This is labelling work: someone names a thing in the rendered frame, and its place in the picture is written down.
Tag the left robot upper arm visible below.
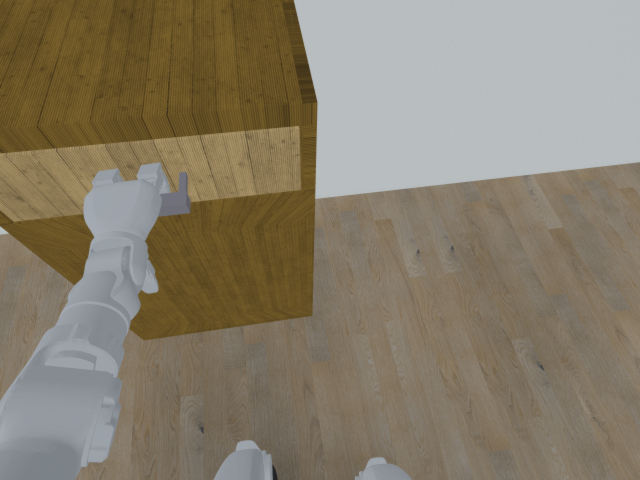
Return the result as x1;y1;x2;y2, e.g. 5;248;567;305
0;365;122;480

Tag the handle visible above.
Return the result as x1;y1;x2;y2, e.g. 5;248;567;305
158;172;191;217

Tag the cabinet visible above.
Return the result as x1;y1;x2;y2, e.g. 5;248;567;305
0;0;318;340

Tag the right robot shin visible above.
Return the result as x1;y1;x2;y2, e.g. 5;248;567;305
365;457;387;469

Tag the left robot forearm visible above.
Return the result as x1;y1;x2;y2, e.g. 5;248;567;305
0;231;148;429

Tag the drawer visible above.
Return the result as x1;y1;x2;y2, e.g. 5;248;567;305
0;126;301;222

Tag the robot shin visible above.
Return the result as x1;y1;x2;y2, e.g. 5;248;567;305
365;457;387;469
236;440;262;452

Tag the left robot shin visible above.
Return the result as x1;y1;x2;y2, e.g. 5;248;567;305
236;440;262;452

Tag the left robot hand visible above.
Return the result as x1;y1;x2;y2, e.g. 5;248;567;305
83;162;171;294

